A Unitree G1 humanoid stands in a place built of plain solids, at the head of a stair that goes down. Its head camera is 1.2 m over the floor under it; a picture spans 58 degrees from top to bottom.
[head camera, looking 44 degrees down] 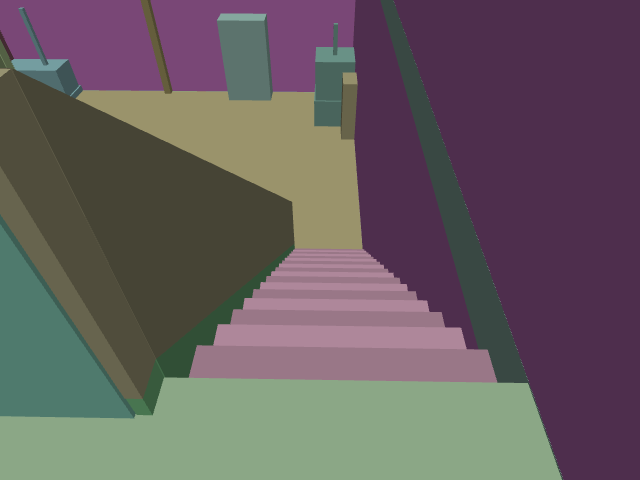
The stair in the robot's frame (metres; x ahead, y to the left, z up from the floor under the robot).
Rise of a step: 0.21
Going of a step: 0.24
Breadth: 1.09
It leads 1 degrees to the right of straight ahead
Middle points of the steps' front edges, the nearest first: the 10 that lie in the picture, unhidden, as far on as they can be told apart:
0.64 -0.08 0.00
0.88 -0.08 -0.21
1.13 -0.08 -0.42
1.37 -0.09 -0.63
1.61 -0.09 -0.84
1.85 -0.10 -1.05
2.10 -0.10 -1.26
2.34 -0.11 -1.48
2.58 -0.11 -1.69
2.82 -0.11 -1.90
